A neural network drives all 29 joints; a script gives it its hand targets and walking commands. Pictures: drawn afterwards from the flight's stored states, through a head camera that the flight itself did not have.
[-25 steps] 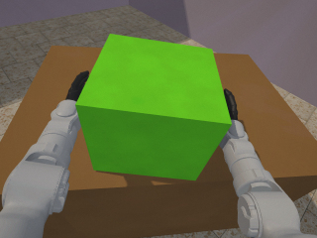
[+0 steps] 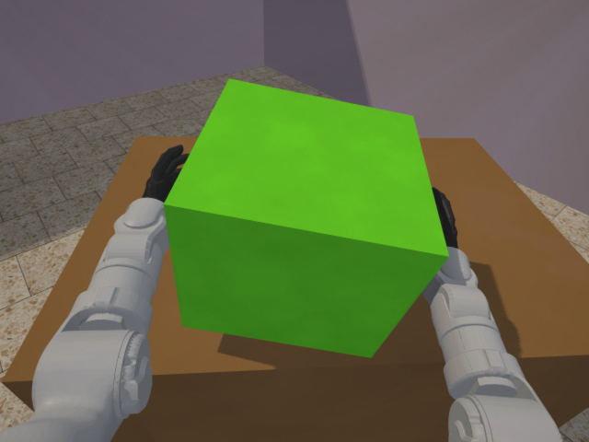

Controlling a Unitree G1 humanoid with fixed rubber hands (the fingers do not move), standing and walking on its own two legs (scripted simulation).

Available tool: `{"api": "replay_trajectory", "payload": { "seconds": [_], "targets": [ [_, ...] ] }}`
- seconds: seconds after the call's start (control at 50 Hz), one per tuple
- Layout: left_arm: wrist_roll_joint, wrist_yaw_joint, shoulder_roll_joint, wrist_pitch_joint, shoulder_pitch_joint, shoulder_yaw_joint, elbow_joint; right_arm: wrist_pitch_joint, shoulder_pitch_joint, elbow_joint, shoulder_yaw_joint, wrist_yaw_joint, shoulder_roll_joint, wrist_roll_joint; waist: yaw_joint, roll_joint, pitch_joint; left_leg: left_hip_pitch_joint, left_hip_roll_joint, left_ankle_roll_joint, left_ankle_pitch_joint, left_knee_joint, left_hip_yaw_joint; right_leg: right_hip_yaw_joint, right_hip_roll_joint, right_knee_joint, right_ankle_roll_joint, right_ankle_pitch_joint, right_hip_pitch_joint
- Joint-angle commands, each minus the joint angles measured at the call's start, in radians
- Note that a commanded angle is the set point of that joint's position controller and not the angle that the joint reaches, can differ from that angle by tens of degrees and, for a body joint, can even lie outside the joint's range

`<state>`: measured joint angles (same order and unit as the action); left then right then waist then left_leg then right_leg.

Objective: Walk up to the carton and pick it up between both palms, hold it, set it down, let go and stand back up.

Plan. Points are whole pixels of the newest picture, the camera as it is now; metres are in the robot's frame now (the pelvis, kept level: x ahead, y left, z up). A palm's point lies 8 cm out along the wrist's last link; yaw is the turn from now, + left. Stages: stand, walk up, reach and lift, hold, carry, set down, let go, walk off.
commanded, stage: reach and lift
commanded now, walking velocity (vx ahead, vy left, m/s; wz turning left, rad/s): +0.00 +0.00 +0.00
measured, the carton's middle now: (300, 218) +0.45 -0.03 +0.11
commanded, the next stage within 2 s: none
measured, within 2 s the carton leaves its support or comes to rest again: neither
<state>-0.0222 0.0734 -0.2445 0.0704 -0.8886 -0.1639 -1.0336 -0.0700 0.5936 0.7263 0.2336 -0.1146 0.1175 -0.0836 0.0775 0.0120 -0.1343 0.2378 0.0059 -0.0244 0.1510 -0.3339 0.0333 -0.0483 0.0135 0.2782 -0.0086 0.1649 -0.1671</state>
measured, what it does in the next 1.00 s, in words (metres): stands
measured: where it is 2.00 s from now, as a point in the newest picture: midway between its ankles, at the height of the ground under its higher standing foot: outside the picture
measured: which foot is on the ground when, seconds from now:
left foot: down 0.00-1.00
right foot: down 0.00-1.00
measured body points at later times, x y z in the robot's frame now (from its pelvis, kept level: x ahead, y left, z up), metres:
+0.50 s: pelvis -0.01 +0.00 +0.00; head -0.04 +0.02 +0.45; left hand +0.41 +0.17 +0.18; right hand +0.37 -0.22 +0.15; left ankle +0.01 +0.10 -0.75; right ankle -0.02 -0.11 -0.75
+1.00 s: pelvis +0.00 -0.01 +0.00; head -0.06 +0.01 +0.44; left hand +0.38 +0.19 +0.21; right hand +0.37 -0.21 +0.21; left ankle +0.01 +0.10 -0.75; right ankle -0.02 -0.11 -0.75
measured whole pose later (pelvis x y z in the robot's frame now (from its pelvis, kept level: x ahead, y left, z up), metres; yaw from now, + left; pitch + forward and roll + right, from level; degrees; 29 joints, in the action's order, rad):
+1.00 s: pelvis +0.00 -0.01 +0.00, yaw +1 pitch -2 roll -1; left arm 0.08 0.04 -0.16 0.66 -0.63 -0.26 -0.26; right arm -0.42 0.64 0.51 0.08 -0.11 0.23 -0.28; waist 0.06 0.04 -0.13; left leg 0.14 -0.01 -0.01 0.17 -0.35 0.02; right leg -0.06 0.03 0.28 -0.03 0.18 -0.06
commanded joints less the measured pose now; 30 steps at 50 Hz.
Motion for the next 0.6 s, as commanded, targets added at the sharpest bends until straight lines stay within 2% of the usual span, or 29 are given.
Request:
{"api": "replay_trajectory", "payload": {
  "seconds": [0.0,0.12,0.16,0.26,0.32,0.34,0.46,0.54,0.58],
  "targets": [
    [-0.012,0.141,0.651,0.039,-0.625,0.223,0.291,0.051,0.963,-0.359,-0.360,0.145,-0.514,-0.017,0.001,0.002,-0.446,-0.293,-0.009,0.061,-0.324,0.002,-0.052,0.019,0.020,-0.017,0.042,-0.332,0.101],
    [0.006,0.133,0.642,0.117,-0.627,0.237,0.372,0.024,0.965,-0.347,-0.315,0.151,-0.467,-0.019,0.018,-0.048,-0.406,-0.343,-0.017,0.075,-0.278,0.015,-0.052,0.001,0.029,-0.043,0.027,-0.195,0.057],
    [0.005,0.129,0.648,0.136,-0.631,0.249,0.404,0.020,0.963,-0.344,-0.306,0.153,-0.454,-0.013,0.024,-0.065,-0.401,-0.348,-0.016,0.079,-0.260,0.019,-0.052,-0.002,0.027,-0.048,0.024,-0.175,0.053],
    [-0.009,0.107,0.660,0.182,-0.600,0.289,0.534,0.009,0.953,-0.394,-0.339,0.160,-0.439,-0.050,0.011,-0.101,-0.434,-0.391,-0.015,0.088,-0.293,0.014,-0.053,-0.007,0.029,-0.048,0.018,-0.189,0.060],
    [-0.010,0.102,0.651,0.217,-0.563,0.293,0.573,-0.004,0.959,-0.417,-0.348,0.162,-0.424,-0.065,0.004,-0.093,-0.410,-0.383,-0.011,0.082,-0.266,0.020,-0.049,-0.002,0.023,-0.054,0.018,-0.188,0.069],
    [-0.011,0.101,0.648,0.225,-0.567,0.297,0.611,-0.007,0.959,-0.436,-0.368,0.163,-0.435,-0.075,-0.009,-0.084,-0.416,-0.379,-0.011,0.077,-0.271,0.022,-0.047,-0.001,0.022,-0.049,0.022,-0.200,0.084],
    [-0.029,0.105,0.630,0.290,-0.485,0.304,0.713,-0.053,0.969,-0.556,-0.450,0.155,-0.469,-0.137,-0.054,-0.003,-0.435,-0.329,0.008,0.043,-0.275,0.010,-0.034,0.022,0.009,-0.027,0.040,-0.323,0.161],
    [-0.045,0.105,0.623,0.335,-0.453,0.322,0.782,-0.099,0.955,-0.608,-0.483,0.147,-0.463,-0.173,-0.051,0.014,-0.443,-0.302,0.013,0.039,-0.280,0.004,-0.040,0.030,0.008,-0.008,0.045,-0.386,0.185],
    [-0.050,0.112,0.614,0.352,-0.455,0.325,0.800,-0.121,0.933,-0.607,-0.478,0.141,-0.457,-0.173,-0.034,0.018,-0.423,-0.286,0.017,0.039,-0.265,0.003,-0.040,0.038,0.002,-0.004,0.047,-0.403,0.193]
  ]
}}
